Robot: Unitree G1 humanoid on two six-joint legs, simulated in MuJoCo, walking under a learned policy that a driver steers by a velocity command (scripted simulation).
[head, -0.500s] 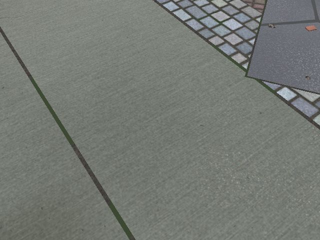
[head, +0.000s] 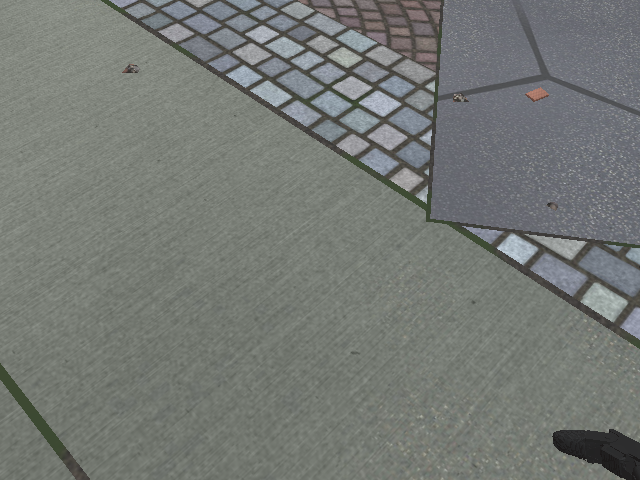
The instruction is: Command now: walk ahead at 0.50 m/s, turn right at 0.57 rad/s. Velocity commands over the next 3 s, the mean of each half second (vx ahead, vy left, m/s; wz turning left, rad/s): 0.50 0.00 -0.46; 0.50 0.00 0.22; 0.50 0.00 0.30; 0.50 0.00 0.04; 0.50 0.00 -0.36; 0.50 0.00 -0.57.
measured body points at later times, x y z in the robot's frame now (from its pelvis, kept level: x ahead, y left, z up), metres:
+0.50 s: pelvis +0.25 -0.06 -0.01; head +0.29 -0.07 +0.44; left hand +0.54 +0.10 -0.07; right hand +0.17 -0.34 -0.13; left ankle +0.10 +0.12 -0.71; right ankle +0.33 -0.18 -0.73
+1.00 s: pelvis +0.52 -0.10 +0.00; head +0.55 -0.09 +0.45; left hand +0.57 +0.19 -0.13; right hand +0.69 -0.35 -0.10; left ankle +0.67 +0.00 -0.71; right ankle +0.33 -0.19 -0.72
